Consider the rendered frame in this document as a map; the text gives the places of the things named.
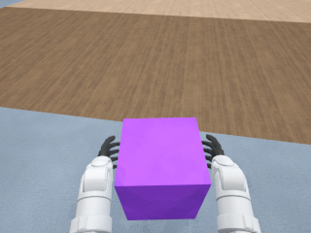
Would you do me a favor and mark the robot left forearm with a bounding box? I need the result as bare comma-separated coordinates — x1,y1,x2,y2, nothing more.
69,155,114,233

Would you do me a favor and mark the robot right forearm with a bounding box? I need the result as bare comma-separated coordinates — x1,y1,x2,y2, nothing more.
211,155,261,233

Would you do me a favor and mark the left robot hand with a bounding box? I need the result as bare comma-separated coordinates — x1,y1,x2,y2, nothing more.
97,135,121,169

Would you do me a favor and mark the right robot hand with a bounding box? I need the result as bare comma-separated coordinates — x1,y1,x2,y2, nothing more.
201,134,225,169

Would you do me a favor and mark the carton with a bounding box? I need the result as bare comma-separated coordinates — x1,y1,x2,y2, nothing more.
114,117,212,220

